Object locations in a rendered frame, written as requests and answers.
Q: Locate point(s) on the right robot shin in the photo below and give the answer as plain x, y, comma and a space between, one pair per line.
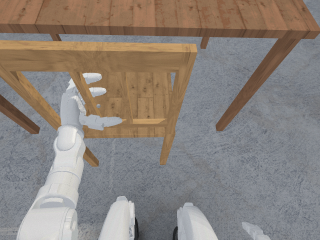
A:
183, 236

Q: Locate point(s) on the robot left upper arm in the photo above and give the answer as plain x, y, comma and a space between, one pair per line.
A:
55, 223

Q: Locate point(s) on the right robot hand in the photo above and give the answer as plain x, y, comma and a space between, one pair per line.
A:
254, 231

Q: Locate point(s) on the table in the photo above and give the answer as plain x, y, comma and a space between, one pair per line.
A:
289, 21

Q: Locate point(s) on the robot shin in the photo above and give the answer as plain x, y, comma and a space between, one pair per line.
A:
131, 230
183, 236

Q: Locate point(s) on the left robot hand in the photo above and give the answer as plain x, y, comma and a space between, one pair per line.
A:
72, 104

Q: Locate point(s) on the left robot shin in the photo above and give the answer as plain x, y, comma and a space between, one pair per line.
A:
131, 230

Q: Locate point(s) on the robot left forearm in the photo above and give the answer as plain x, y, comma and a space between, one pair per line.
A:
64, 177

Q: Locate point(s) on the chair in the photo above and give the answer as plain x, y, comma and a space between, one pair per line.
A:
136, 76

